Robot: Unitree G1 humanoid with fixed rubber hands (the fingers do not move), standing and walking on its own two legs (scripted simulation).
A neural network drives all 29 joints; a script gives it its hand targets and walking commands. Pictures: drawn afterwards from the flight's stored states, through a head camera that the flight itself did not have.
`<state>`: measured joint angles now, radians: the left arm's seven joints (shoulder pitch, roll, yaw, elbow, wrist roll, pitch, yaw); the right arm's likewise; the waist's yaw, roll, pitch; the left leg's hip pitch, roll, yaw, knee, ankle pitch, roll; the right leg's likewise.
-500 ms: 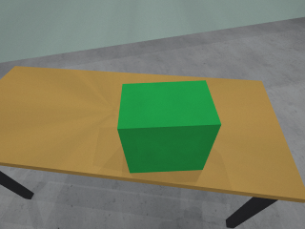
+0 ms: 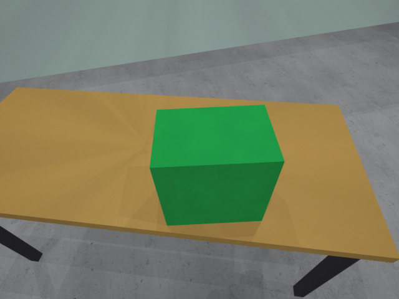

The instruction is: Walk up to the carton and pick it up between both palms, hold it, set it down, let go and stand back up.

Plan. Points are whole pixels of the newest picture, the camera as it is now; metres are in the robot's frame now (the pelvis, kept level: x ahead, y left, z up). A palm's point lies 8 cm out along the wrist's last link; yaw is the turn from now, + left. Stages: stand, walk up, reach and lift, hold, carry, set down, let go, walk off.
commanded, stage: stand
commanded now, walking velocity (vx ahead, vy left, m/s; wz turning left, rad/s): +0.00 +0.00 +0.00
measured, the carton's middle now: (212, 169) +0.42 +0.00 +0.00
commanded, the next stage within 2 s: reach and lift in 0.20 s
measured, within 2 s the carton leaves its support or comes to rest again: neither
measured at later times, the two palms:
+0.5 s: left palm (143, 261) +0.22 +0.16 -0.08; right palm (320, 279) +0.19 -0.22 -0.09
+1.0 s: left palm (118, 269) +0.21 +0.21 -0.08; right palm (326, 288) +0.18 -0.23 -0.10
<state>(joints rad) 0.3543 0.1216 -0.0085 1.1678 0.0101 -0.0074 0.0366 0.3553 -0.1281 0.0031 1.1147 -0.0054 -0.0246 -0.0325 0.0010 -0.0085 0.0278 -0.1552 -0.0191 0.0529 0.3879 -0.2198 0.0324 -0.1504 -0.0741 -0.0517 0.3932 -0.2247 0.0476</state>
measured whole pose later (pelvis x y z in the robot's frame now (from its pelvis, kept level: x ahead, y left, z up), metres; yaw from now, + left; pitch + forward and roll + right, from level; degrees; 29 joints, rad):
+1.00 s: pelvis -0.01 -0.03 +0.00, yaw -1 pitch +5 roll +0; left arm -0.09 0.25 0.07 0.74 -0.05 0.27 -0.06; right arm 0.01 -0.15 0.06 0.71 0.13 0.11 -0.08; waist 0.00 0.02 -0.03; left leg -0.31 0.04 0.05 0.42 -0.20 -0.02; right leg -0.30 -0.01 -0.04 0.41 -0.20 -0.01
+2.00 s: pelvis -0.01 -0.03 +0.00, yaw +0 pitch +3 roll +0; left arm 0.23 0.25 0.00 0.52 -0.20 -0.21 -0.02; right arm 0.29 -0.25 0.06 0.47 0.18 -0.29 0.03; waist 0.02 0.02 -0.07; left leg -0.27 0.02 0.03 0.45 -0.23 -0.01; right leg -0.27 -0.02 -0.04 0.47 -0.25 0.00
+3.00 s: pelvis +0.01 -0.02 +0.01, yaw +0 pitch +2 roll -1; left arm -0.01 0.28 0.02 0.40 -0.24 -0.07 0.02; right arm -0.06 -0.40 0.08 0.56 0.38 -0.22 0.06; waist 0.01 0.00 -0.08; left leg -0.16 0.02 0.02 0.32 -0.19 -0.01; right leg -0.13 -0.01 -0.05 0.27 -0.18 0.01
